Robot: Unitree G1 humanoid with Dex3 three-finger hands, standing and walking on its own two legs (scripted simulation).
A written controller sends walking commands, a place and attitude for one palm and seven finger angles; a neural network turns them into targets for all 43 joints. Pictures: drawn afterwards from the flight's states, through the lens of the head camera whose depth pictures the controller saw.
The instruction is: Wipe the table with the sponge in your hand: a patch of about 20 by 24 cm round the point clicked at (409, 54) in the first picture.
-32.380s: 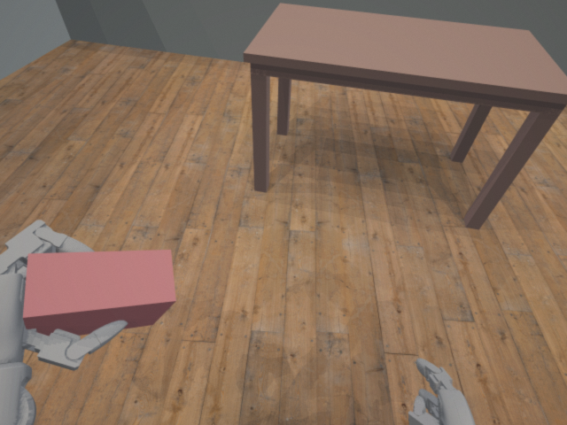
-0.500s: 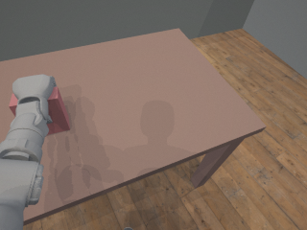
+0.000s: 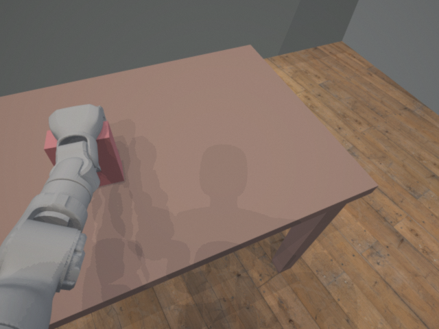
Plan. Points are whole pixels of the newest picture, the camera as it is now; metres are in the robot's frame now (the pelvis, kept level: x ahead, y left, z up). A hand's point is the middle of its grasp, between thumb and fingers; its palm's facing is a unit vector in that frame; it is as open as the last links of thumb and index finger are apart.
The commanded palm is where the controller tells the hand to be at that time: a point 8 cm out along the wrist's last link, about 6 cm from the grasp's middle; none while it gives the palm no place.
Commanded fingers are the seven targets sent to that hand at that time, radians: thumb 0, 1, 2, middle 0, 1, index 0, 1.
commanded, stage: slide across to the middle lane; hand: left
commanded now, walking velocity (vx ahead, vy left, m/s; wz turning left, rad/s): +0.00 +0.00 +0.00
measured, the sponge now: (91, 164) +0.44 +0.28 +0.01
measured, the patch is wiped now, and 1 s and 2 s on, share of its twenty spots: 0.45 0.75 0.85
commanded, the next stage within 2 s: wipe back along the middle lane in 0.10 s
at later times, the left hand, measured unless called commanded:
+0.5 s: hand (99, 150) +0.44 +0.24 +0.06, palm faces -0.08 -0.01 -1.00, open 10.1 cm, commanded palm +0.42 +0.22 +0.10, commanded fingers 0.00 0.10 1.30 -1.20 -1.60 -1.20 -1.60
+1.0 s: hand (104, 168) +0.40 +0.22 +0.05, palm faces -0.02 -0.02 -1.00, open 10.1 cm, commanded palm +0.36 +0.19 +0.09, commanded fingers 0.00 0.10 1.30 -1.20 -1.60 -1.20 -1.60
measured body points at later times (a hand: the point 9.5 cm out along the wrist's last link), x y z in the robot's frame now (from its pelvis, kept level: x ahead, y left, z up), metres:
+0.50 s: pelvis +0.02 -0.01 +0.01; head +0.05 -0.02 +0.45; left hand +0.44 +0.24 +0.11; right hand +0.13 -0.27 -0.13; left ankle +0.02 +0.09 -0.73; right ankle -0.02 -0.12 -0.73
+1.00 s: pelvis +0.02 -0.01 +0.01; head +0.03 -0.02 +0.46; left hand +0.39 +0.22 +0.11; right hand +0.18 -0.24 -0.11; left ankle +0.02 +0.09 -0.73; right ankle -0.02 -0.12 -0.73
